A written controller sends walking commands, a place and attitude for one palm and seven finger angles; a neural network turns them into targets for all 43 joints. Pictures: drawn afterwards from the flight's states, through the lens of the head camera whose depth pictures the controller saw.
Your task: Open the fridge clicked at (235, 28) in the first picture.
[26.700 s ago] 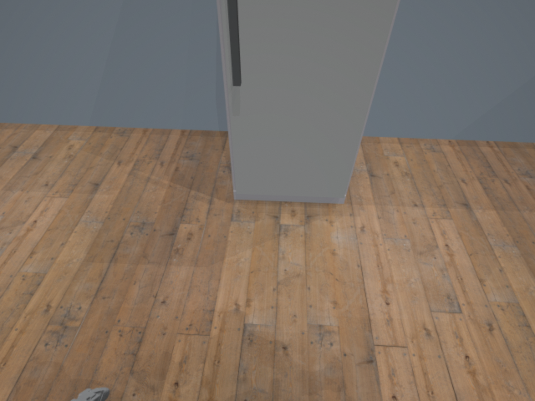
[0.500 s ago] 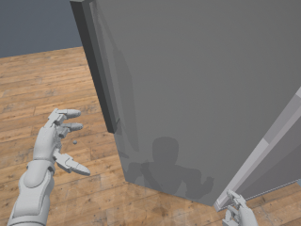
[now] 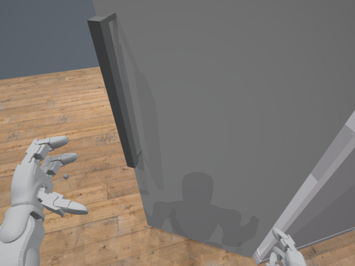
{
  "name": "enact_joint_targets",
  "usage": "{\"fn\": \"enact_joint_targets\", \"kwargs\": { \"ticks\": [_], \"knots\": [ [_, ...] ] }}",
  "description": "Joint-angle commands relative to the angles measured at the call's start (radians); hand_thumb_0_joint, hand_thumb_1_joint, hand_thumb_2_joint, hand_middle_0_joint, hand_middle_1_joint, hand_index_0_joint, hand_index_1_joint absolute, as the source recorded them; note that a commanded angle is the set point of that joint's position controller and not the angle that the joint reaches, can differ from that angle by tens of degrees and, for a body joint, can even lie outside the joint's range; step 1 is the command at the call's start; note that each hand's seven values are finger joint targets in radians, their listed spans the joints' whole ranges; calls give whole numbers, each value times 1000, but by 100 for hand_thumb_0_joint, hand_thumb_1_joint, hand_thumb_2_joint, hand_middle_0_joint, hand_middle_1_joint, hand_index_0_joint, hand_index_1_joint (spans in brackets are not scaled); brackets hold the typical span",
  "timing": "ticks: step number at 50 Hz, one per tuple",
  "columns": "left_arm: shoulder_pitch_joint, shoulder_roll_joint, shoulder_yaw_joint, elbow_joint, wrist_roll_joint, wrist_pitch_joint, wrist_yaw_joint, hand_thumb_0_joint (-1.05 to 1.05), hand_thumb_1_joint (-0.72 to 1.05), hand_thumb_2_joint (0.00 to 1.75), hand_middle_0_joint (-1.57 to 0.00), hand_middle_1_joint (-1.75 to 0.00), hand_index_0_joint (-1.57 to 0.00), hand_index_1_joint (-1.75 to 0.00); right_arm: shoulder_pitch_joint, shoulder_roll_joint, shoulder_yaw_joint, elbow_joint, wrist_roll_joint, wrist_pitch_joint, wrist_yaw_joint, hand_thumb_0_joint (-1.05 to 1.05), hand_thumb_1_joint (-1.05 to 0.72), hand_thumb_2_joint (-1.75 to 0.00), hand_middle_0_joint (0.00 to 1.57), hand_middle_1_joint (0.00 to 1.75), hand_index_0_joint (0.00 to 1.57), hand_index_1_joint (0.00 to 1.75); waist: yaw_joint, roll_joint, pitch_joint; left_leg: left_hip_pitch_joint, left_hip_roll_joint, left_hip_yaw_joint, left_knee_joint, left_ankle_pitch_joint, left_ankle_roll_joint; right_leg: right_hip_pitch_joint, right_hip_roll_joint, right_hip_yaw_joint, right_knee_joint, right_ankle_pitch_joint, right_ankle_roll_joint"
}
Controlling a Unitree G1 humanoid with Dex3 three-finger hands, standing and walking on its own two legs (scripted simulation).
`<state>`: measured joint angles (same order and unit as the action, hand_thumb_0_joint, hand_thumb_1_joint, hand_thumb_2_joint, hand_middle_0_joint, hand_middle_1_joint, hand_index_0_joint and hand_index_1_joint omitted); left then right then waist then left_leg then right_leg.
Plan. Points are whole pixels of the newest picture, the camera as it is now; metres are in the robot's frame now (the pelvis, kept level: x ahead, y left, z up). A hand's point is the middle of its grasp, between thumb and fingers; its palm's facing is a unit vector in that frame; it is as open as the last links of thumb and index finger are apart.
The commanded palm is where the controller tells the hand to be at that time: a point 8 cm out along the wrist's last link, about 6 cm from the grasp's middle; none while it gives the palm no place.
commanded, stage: draw the hand back to the body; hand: left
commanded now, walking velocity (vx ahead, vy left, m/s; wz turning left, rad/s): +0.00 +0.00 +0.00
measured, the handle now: (124, 106) +0.45 +0.20 +0.15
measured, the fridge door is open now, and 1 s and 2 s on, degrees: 56 56 56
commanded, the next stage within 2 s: step back with the hand held close in 1.18 s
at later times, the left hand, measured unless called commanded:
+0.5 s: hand (40, 182) +0.21 +0.28 +0.15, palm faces +0.44 -0.83 -0.33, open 11.8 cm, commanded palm +0.16 +0.31 +0.16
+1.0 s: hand (21, 186) +0.18 +0.29 +0.17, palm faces +0.49 -0.79 -0.36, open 7.7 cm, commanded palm +0.14 +0.32 +0.18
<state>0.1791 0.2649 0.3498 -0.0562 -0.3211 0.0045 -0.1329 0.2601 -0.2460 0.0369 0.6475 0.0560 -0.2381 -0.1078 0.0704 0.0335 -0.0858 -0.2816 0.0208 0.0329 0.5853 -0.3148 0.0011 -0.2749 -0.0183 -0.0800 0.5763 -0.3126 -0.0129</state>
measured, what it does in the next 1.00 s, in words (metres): stands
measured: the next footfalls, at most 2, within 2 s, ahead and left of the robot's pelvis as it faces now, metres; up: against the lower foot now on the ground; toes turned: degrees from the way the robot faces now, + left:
none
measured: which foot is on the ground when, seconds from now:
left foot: down 0.00-1.00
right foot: down 0.00-1.00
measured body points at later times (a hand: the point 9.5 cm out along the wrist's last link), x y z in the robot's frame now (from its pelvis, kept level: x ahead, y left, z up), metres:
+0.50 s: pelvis +0.00 +0.02 +0.01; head -0.02 +0.00 +0.46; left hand +0.18 +0.32 +0.17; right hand +0.18 -0.20 -0.08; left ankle +0.00 +0.12 -0.73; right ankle +0.00 -0.11 -0.73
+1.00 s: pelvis +0.00 +0.02 +0.01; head -0.03 +0.00 +0.46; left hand +0.15 +0.33 +0.19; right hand +0.19 -0.19 -0.07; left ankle +0.00 +0.12 -0.73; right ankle +0.00 -0.11 -0.73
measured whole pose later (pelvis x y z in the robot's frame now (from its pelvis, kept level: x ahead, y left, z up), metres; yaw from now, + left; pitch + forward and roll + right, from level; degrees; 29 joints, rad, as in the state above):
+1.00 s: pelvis +0.00 +0.02 +0.01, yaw +0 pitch -5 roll +0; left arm 0.42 0.34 0.34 -0.36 -0.07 -0.07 0.11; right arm 0.20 -0.22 0.03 0.65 0.00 -0.13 -0.08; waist 0.09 0.05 0.02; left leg -0.08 0.00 0.04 0.42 -0.24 0.02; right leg -0.07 -0.03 -0.07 0.40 -0.23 0.01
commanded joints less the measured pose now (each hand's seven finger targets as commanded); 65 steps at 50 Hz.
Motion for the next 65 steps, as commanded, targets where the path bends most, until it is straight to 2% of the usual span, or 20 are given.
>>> {"fn": "enact_joint_targets", "kwargs": {
  "ticks": [1, 5, 6, 7, 9, 12, 20, 21, 27, 33, 35, 38, 40, 45, 49, 53, 56, 60, 64, 65],
  "knots": [
    [-223, 190, 41, -308, 25, -47, 14, 0, -51, 22, -25, -113, -25, -113, -134, -103, -34, -163, -6, -72, -7, 0, -90, -90, 20, 30, 20, 30, -12, 60, -68, 61, -21, -23, -84, 230, 23, 21, 11, 31, -89, 242, 2],
    [-232, 210, 51, -345, 11, -34, -6, 0, -37, 29, -24, -104, -24, -104, -136, -108, -27, -154, -9, -83, -26, 0, -90, -90, 20, 30, 20, 30, -12, 29, -84, 79, -17, -37, -92, 206, 26, 43, 16, 28, -104, 211, 0],
    [-203, 392, 108, -340, 158, -63, 114, 0, -33, 31, -24, -102, -24, -102, -144, -121, -43, -140, -38, -69, -18, 0, -90, -90, 20, 30, 20, 30, 4, 34, -8, 42, -20, -34, -105, 184, 37, 44, -13, 76, -169, 177, 0],
    [-140, 278, 47, -302, 173, -70, 154, 0, -30, 32, -24, -100, -24, -100, -144, -102, -36, -141, -44, -58, -11, 0, -90, -90, 20, 30, 20, 30, -11, 1, 0, 51, -22, -33, -120, 174, 36, 53, -19, 60, -163, 164, 2],
    [-50, 225, 5, -292, 188, -71, 182, 0, -22, 36, -24, -96, -24, -96, -156, -92, -33, -152, -42, -34, -4, 0, -90, -90, 20, 30, 20, 30, -7, -34, 22, 68, -12, -33, -137, 164, 35, 60, -16, 53, -162, 149, 5],
    [-50, 259, 30, -351, 211, -95, 215, 0, -12, 41, -24, -89, -24, -89, -162, -90, -33, -153, -48, -7, 0, 0, -90, -90, 20, 30, 20, 30, -2, 31, -27, 112, -9, -27, -161, 184, 33, 114, -17, 56, -171, 164, 1],
    [-12, 282, 55, -422, 244, -127, 252, 0, 17, 55, -22, -73, -22, -73, -181, -92, -36, -148, -56, 16, 1, 0, -90, -90, 20, 30, 20, 30, 4, 22, -5, 155, -1, -37, -212, 218, 30, 160, -5, 45, -202, 176, -3],
    [-13, 278, 52, -439, 248, -130, 253, 0, 21, 57, -22, -70, -22, -70, -182, -90, -35, -148, -55, 17, 2, 0, -90, -90, 20, 30, 20, 30, 4, 70, -4, 168, -3, -36, -217, 232, 26, 158, -4, 46, -201, 186, -4],
    [74, 264, 61, -452, 247, -137, 255, 0, 43, 67, -22, -58, -22, -58, -182, -88, -42, -146, -61, 27, 12, 0, -90, -90, 20, 30, 20, 30, 8, 6, 30, 165, 4, -41, -232, 264, 19, 181, -1, 37, -205, 206, -3],
    [132, 280, 103, -491, 246, -144, 251, 0, 65, 78, -21, -45, -21, -45, -180, -85, -47, -151, -62, 42, 22, 0, -90, -90, 20, 30, 20, 30, 17, 43, 29, 173, 4, -36, -234, 307, 11, 197, 1, 37, -209, 238, -4],
    [150, 288, 116, -502, 247, -144, 250, 0, 72, 81, -21, -41, -21, -41, -184, -88, -51, -153, -62, 44, 22, 0, -90, -90, 20, 30, 20, 30, 20, 14, 32, 174, 8, -37, -235, 314, 13, 203, 5, 37, -216, 239, -5],
    [139, 284, 115, -547, 248, -149, 252, 0, 83, 87, -20, -34, -20, -34, -181, -81, -48, -155, -63, 43, 24, 0, -90, -90, 20, 30, 20, 30, 15, 83, 28, 188, 6, -37, -235, 316, 6, 198, 4, 39, -214, 236, -5],
    [157, 289, 122, -549, 248, -147, 253, 0, 90, 90, -20, -30, -20, -30, -182, -86, -50, -152, -64, 41, 23, 0, -90, -90, 20, 30, 20, 30, 16, 58, 40, 181, 8, -38, -237, 320, 7, 203, 5, 37, -221, 241, -6],
    [140, 266, 101, -501, 248, -135, 252, 0, 90, 90, -20, -30, -20, -30, -180, -90, -52, -147, -64, 52, 19, 0, -90, -90, 20, 30, 20, 30, 7, 10, 83, 170, 8, -33, -250, 253, 15, 176, 6, 35, -237, 195, -3],
    [114, 270, 103, -525, 251, -140, 255, 0, 90, 90, -20, -30, -20, -30, -184, -84, -49, -150, -65, 53, 18, 0, -90, -90, 20, 30, 20, 30, 10, 48, 47, 183, 1, -38, -253, 245, 13, 192, 5, 37, -229, 188, -3],
    [130, 277, 109, -529, 248, -140, 257, 0, 90, 90, -20, -30, -20, -30, -192, -79, -48, -152, -68, 51, 16, 0, -90, -90, 20, 30, 20, 30, 15, 23, 41, 185, -3, -29, -246, 249, 21, 203, 1, 41, -239, 206, -1],
    [120, 277, 106, -537, 249, -140, 256, 0, 90, 90, -20, -30, -20, -30, -197, -79, -45, -148, -68, 50, 16, 0, -90, -90, 20, 30, 20, 30, 12, 64, 62, 183, -4, -30, -250, 238, 18, 197, 1, 45, -248, 193, -3],
    [139, 285, 120, -506, 248, -140, 256, 0, 90, 90, -20, -30, -20, -30, -198, -81, -48, -145, -69, 50, 12, 0, -90, -90, 20, 30, 20, 30, 15, 22, 75, 177, -3, -27, -255, 216, 22, 197, 2, 42, -260, 174, -1],
    [139, 272, 111, -505, 247, -143, 254, 0, 90, 90, -20, -30, -20, -30, -200, -77, -49, -147, -68, 53, 13, 0, -90, -90, 20, 30, 20, 30, 15, 32, 71, 179, -6, -21, -252, 218, 23, 196, 2, 45, -257, 177, 1],
    [91, 247, 63, -539, 251, -146, 249, 0, 90, 90, -20, -30, -20, -30, -206, -81, -46, -147, -69, 49, 15, 0, -90, -90, 20, 30, 20, 30, 8, 32, 66, 188, -6, -25, -251, 223, 26, 197, 0, 45, -262, 182, 1]
  ]
}}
